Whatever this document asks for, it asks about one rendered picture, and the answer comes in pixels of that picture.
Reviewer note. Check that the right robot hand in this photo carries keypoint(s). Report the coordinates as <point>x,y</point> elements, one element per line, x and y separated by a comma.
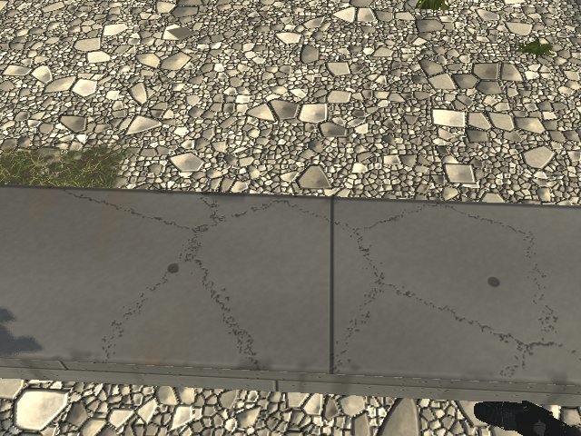
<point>526,418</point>

